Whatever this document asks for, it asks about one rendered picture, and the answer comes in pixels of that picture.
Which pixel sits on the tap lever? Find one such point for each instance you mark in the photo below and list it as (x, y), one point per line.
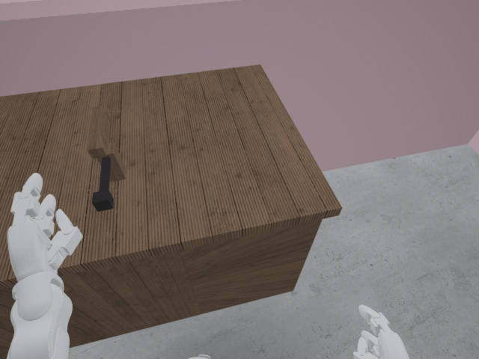
(103, 200)

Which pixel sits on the right robot hand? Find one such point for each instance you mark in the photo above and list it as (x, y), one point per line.
(388, 345)

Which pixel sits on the counter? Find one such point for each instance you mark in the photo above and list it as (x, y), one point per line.
(217, 198)

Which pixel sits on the left robot hand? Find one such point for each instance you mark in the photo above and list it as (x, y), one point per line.
(28, 237)

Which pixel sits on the left robot forearm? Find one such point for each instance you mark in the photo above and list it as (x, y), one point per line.
(40, 317)

